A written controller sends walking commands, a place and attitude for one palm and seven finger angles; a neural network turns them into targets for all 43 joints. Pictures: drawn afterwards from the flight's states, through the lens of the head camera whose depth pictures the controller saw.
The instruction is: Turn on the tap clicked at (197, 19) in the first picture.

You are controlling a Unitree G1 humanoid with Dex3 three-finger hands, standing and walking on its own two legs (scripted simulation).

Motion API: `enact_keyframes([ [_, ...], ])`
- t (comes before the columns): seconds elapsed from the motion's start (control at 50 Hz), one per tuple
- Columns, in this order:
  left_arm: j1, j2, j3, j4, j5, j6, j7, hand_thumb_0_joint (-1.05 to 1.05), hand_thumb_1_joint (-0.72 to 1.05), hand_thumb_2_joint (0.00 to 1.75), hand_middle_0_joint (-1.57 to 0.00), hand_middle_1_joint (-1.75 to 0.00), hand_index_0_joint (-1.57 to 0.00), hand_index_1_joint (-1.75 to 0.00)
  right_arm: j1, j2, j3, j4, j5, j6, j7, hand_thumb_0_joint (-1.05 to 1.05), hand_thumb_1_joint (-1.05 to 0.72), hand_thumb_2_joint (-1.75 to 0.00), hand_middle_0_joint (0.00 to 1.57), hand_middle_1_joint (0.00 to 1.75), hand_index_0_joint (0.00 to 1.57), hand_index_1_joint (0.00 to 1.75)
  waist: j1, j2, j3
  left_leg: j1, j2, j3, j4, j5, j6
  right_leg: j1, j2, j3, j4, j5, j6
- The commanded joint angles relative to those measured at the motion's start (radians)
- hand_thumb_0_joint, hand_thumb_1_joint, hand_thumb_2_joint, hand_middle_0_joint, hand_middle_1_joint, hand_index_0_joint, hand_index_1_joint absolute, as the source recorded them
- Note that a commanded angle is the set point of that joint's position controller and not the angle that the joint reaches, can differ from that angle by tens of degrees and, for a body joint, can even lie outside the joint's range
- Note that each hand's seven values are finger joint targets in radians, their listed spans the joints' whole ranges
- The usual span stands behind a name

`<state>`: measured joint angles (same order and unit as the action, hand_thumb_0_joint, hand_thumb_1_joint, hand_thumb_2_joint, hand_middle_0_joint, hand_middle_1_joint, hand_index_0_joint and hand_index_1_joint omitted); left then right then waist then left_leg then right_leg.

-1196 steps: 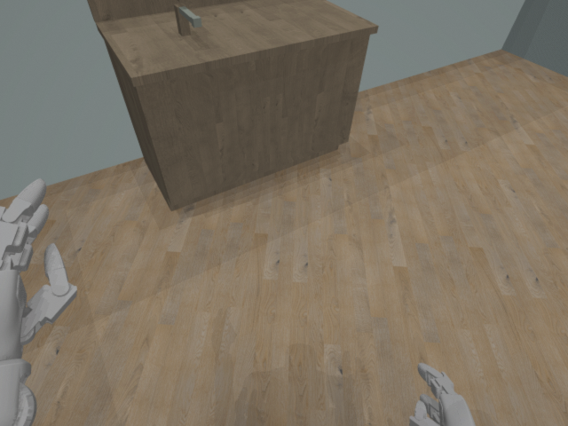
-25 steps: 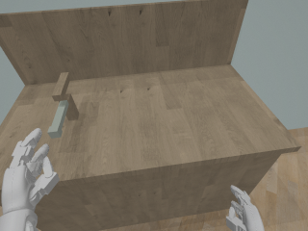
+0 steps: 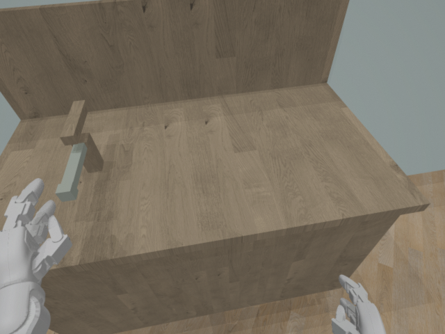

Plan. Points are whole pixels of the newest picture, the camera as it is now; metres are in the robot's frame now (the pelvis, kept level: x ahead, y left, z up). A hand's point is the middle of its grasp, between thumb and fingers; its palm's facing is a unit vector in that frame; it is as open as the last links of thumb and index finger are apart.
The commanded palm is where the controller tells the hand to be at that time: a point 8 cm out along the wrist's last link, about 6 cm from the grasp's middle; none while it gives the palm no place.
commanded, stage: reach beside the lever's end, fingers flat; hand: left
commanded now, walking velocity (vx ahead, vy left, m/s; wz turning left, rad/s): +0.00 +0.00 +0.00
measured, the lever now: (67, 191) +0.34 +0.36 +0.06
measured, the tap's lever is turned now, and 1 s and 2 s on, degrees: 0 0 2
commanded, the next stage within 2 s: push the lever round in 1.58 s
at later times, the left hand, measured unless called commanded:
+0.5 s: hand (55, 220) +0.26 +0.32 +0.09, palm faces +0.50 -0.86 -0.11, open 7.6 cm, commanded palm +0.21 +0.36 +0.09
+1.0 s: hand (55, 206) +0.30 +0.36 +0.07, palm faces +0.49 -0.86 -0.10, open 7.8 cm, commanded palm +0.26 +0.40 +0.06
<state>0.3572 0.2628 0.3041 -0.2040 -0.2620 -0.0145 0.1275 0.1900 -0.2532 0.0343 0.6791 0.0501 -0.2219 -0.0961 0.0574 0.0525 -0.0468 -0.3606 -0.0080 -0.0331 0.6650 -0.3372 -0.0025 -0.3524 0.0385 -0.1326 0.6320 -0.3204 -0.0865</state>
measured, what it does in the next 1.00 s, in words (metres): stands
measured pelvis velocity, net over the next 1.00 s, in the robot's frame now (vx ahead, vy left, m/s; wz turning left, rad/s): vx -0.01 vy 0.04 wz -0.02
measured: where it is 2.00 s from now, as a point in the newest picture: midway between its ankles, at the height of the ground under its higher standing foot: outside the picture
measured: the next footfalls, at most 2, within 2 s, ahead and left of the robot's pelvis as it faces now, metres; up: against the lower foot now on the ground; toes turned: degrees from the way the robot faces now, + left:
none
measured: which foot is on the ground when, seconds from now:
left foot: down 0.00-1.00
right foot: down 0.00-1.00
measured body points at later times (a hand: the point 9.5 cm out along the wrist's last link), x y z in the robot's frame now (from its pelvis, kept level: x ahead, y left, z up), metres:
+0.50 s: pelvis +0.00 +0.02 +0.00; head +0.01 +0.00 +0.45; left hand +0.23 +0.36 +0.10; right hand +0.17 -0.23 -0.09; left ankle +0.01 +0.12 -0.72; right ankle +0.01 -0.06 -0.72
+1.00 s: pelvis -0.01 +0.04 -0.01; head +0.03 +0.04 +0.44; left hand +0.27 +0.40 +0.07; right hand +0.14 -0.22 -0.11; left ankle +0.01 +0.12 -0.72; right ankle +0.01 -0.06 -0.72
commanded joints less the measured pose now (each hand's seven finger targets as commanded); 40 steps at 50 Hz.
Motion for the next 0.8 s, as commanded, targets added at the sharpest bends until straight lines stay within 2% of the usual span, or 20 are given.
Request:
enact_keyframes([
  [0.0, -0.160, 0.191, 0.114, -0.162, 0.003, -0.093, 0.001, 0.00, 0.90, 0.90, -0.19, -0.27, -0.19, -0.27, -0.118, -0.116, -0.044, -0.157, -0.002, -0.057, -0.012, 0.00, -0.90, -0.90, 0.20, 0.30, 0.20, 0.30, -0.006, -0.026, -0.115, -0.013, -0.008, -0.024, -0.083, 0.167, 0.036, 0.090, -0.067, 0.129, -0.132, 0.152, 0.073],
  [0.06, -0.170, 0.237, 0.163, -0.112, 0.002, -0.100, -0.008, 0.00, 0.90, 0.90, -0.19, -0.26, -0.19, -0.26, -0.122, -0.118, -0.046, -0.148, -0.001, -0.056, -0.013, 0.00, -0.90, -0.90, 0.20, 0.30, 0.20, 0.30, 0.006, -0.015, -0.120, -0.023, -0.009, -0.023, -0.082, 0.174, 0.036, 0.103, -0.067, 0.135, -0.127, 0.165, 0.070],
  [0.08, -0.200, 0.220, 0.143, -0.104, 0.003, -0.104, -0.014, 0.00, 0.90, 0.90, -0.19, -0.26, -0.19, -0.26, -0.115, -0.118, -0.047, -0.147, 0.000, -0.052, -0.013, 0.00, -0.90, -0.90, 0.20, 0.30, 0.20, 0.30, -0.007, -0.014, -0.137, -0.018, -0.010, -0.020, -0.081, 0.178, 0.035, 0.101, -0.068, 0.132, -0.124, 0.171, 0.072],
  [0.12, -0.204, 0.220, 0.145, -0.070, -0.004, -0.111, -0.027, 0.00, 0.90, 0.90, -0.19, -0.26, -0.19, -0.26, -0.112, -0.121, -0.048, -0.148, 0.000, -0.052, -0.013, 0.00, -0.90, -0.90, 0.20, 0.30, 0.20, 0.30, -0.005, -0.023, -0.133, -0.022, -0.009, -0.020, -0.083, 0.176, 0.035, 0.099, -0.064, 0.128, -0.123, 0.171, 0.072],
  [0.22, -0.315, 0.258, 0.175, 0.013, -0.009, -0.128, -0.051, 0.00, 0.90, 0.90, -0.18, -0.24, -0.18, -0.24, -0.111, -0.128, -0.050, -0.133, 0.001, -0.047, -0.018, 0.00, -0.90, -0.90, 0.20, 0.30, 0.20, 0.30, -0.014, -0.023, -0.142, -0.038, -0.010, -0.022, -0.080, 0.159, 0.037, 0.094, -0.064, 0.136, -0.123, 0.149, 0.072],
  [0.26, -0.331, 0.287, 0.201, 0.027, 0.001, -0.139, -0.053, 0.00, 0.90, 0.90, -0.18, -0.24, -0.18, -0.24, -0.117, -0.126, -0.050, -0.127, 0.004, -0.046, -0.020, 0.00, -0.90, -0.90, 0.20, 0.30, 0.20, 0.30, -0.007, 0.026, -0.145, -0.028, -0.011, -0.021, -0.079, 0.169, 0.038, 0.094, -0.062, 0.133, -0.118, 0.156, 0.066],
  [0.28, -0.356, 0.262, 0.171, 0.042, 0.002, -0.144, -0.058, 0.00, 0.90, 0.90, -0.18, -0.24, -0.18, -0.24, -0.104, -0.126, -0.048, -0.128, 0.002, -0.046, -0.019, 0.00, -0.90, -0.90, 0.20, 0.30, 0.20, 0.30, -0.018, 0.022, -0.147, -0.023, -0.012, -0.023, -0.083, 0.167, 0.037, 0.081, -0.060, 0.125, -0.115, 0.155, 0.067],
  [0.38, -0.429, 0.287, 0.188, 0.134, 0.001, -0.164, -0.079, 0.00, 0.90, 0.90, -0.17, -0.22, -0.17, -0.22, -0.095, -0.138, -0.053, -0.118, 0.000, -0.045, -0.024, 0.00, -0.90, -0.90, 0.20, 0.30, 0.20, 0.30, -0.027, -0.023, -0.161, -0.028, -0.010, -0.027, -0.080, 0.161, 0.040, 0.071, -0.053, 0.121, -0.109, 0.151, 0.068],
  [0.44, -0.430, 0.318, 0.214, 0.176, -0.003, -0.169, -0.097, 0.00, 0.90, 0.90, -0.17, -0.21, -0.17, -0.21, -0.087, -0.143, -0.058, -0.119, -0.001, -0.038, -0.025, 0.00, -0.90, -0.90, 0.20, 0.30, 0.20, 0.30, -0.017, -0.011, -0.186, -0.031, -0.009, -0.026, -0.078, 0.180, 0.037, 0.082, -0.051, 0.119, -0.099, 0.174, 0.067],
  [0.46, -0.424, 0.328, 0.226, 0.172, 0.005, -0.175, -0.094, 0.00, 0.90, 0.90, -0.17, -0.21, -0.17, -0.21, -0.093, -0.140, -0.057, -0.119, -0.002, -0.035, -0.023, 0.00, -0.90, -0.90, 0.20, 0.30, 0.20, 0.30, -0.008, 0.033, -0.184, -0.022, -0.011, -0.024, -0.076, 0.196, 0.036, 0.082, -0.052, 0.119, -0.095, 0.189, 0.062],
  [0.5, -0.386, 0.318, 0.232, 0.188, 0.002, -0.184, -0.098, 0.00, 0.90, 0.90, -0.17, -0.21, -0.17, -0.21, -0.075, -0.140, -0.062, -0.127, -0.006, -0.030, -0.017, 0.00, -0.90, -0.90, 0.20, 0.30, 0.20, 0.30, -0.003, 0.019, -0.215, -0.017, -0.009, -0.024, -0.076, 0.227, 0.032, 0.090, -0.047, 0.110, -0.080, 0.222, 0.062],
  [0.56, -0.413, 0.340, 0.256, 0.217, 0.002, -0.204, -0.102, 0.00, 0.90, 0.90, -0.17, -0.20, -0.17, -0.20, -0.073, -0.142, -0.061, -0.118, -0.002, -0.024, -0.017, 0.00, -0.90, -0.90, 0.20, 0.30, 0.20, 0.30, -0.010, 0.015, -0.174, -0.031, -0.006, -0.029, -0.075, 0.219, 0.031, 0.061, -0.041, 0.103, -0.080, 0.207, 0.060],
  [0.58, -0.447, 0.321, 0.232, 0.220, 0.002, -0.210, -0.105, 0.00, 0.90, 0.90, -0.17, -0.20, -0.17, -0.20, -0.067, -0.143, -0.061, -0.118, -0.005, -0.022, -0.017, 0.00, -0.90, -0.90, 0.20, 0.30, 0.20, 0.30, -0.023, 0.019, -0.180, -0.027, -0.008, -0.025, -0.071, 0.214, 0.032, 0.047, -0.042, 0.104, -0.078, 0.204, 0.063],
  [0.62, -0.454, 0.324, 0.234, 0.259, -0.003, -0.217, -0.114, 0.00, 0.90, 0.90, -0.16, -0.19, -0.16, -0.19, -0.062, -0.150, -0.063, -0.118, -0.007, -0.019, -0.019, 0.00, -0.90, -0.90, 0.20, 0.30, 0.20, 0.30, -0.023, -0.008, -0.174, -0.040, -0.006, -0.033, -0.071, 0.200, 0.030, 0.030, -0.037, 0.098, -0.074, 0.179, 0.062],
  [0.64, -0.492, 0.336, 0.236, 0.259, -0.003, -0.226, -0.120, 0.00, 0.90, 0.90, -0.16, -0.19, -0.16, -0.19, -0.061, -0.153, -0.063, -0.114, -0.006, -0.018, -0.021, 0.00, -0.90, -0.90, 0.20, 0.30, 0.20, 0.30, -0.034, -0.004, -0.174, -0.038, -0.005, -0.035, -0.069, 0.194, 0.029, 0.019, -0.036, 0.098, -0.073, 0.171, 0.062],
  [0.66, -0.500, 0.351, 0.247, 0.256, 0.008, -0.234, -0.116, 0.00, 0.90, 0.90, -0.16, -0.19, -0.16, -0.19, -0.066, -0.149, -0.064, -0.108, -0.005, -0.016, -0.023, 0.00, -0.90, -0.90, 0.20, 0.30, 0.20, 0.30, -0.025, 0.038, -0.180, -0.033, -0.006, -0.035, -0.068, 0.188, 0.030, 0.019, -0.036, 0.102, -0.071, 0.157, 0.059],
  [0.7, -0.545, 0.331, 0.212, 0.259, 0.013, -0.247, -0.121, 0.00, 0.90, 0.90, -0.16, -0.18, -0.16, -0.18, -0.054, -0.151, -0.063, -0.107, -0.010, -0.018, -0.023, 0.00, -0.90, -0.90, 0.20, 0.30, 0.20, 0.30, -0.037, 0.056, -0.198, -0.018, -0.006, -0.041, -0.067, 0.176, 0.024, -0.006, -0.034, 0.095, -0.064, 0.134, 0.057],
  [0.74, -0.586, 0.330, 0.200, 0.298, 0.011, -0.253, -0.127, 0.00, 0.90, 0.90, -0.16, -0.18, -0.16, -0.18, -0.051, -0.158, -0.061, -0.102, -0.011, -0.017, -0.027, 0.00, -0.90, -0.90, 0.20, 0.30, 0.20, 0.30, -0.054, 0.017, -0.176, -0.037, -0.004, -0.049, -0.064, 0.140, 0.027, -0.034, -0.031, 0.092, -0.063, 0.101, 0.060],
  [0.76, -0.602, 0.368, 0.232, 0.318, 0.020, -0.258, -0.121, 0.00, 0.90, 0.90, -0.16, -0.17, -0.16, -0.17, -0.053, -0.157, -0.062, -0.092, -0.008, -0.013, -0.030, 0.00, -0.90, -0.90, 0.20, 0.30, 0.20, 0.30, -0.047, 0.026, -0.176, -0.041, -0.001, -0.052, -0.066, 0.134, 0.026, -0.030, -0.031, 0.094, -0.063, 0.093, 0.057],
  [0.78, -0.609, 0.349, 0.213, 0.330, 0.021, -0.260, -0.124, 0.00, 0.90, 0.90, -0.16, -0.17, -0.16, -0.17, -0.045, -0.159, -0.062, -0.097, -0.010, -0.009, -0.030, 0.00, -0.90, -0.90, 0.20, 0.30, 0.20, 0.30, -0.048, 0.016, -0.192, -0.044, -0.005, -0.053, -0.067, 0.127, 0.026, -0.029, -0.031, 0.093, -0.060, 0.087, 0.058],
])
